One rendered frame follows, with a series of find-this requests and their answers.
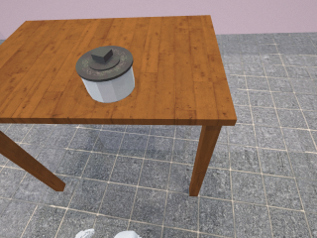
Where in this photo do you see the table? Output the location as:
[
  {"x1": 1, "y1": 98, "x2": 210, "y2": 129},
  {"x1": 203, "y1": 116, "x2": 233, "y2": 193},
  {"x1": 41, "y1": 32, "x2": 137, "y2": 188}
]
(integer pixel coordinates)
[{"x1": 0, "y1": 15, "x2": 238, "y2": 196}]

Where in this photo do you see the lid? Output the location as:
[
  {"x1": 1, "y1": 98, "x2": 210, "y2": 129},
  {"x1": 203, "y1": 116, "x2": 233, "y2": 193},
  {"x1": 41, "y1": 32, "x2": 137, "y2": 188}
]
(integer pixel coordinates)
[{"x1": 75, "y1": 46, "x2": 134, "y2": 82}]

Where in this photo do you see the pot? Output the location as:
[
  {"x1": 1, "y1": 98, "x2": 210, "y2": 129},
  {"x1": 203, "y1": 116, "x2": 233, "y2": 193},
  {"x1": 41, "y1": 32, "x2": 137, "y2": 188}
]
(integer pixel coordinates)
[{"x1": 81, "y1": 66, "x2": 135, "y2": 103}]

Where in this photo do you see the knob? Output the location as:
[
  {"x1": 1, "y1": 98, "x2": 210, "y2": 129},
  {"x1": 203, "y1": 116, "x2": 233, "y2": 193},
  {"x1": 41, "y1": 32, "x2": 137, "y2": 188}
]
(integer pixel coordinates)
[{"x1": 91, "y1": 47, "x2": 113, "y2": 62}]

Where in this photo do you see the robot left hand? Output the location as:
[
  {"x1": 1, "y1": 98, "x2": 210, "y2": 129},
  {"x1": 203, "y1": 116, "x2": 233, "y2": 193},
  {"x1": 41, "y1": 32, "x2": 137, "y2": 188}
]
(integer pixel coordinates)
[{"x1": 75, "y1": 228, "x2": 95, "y2": 238}]

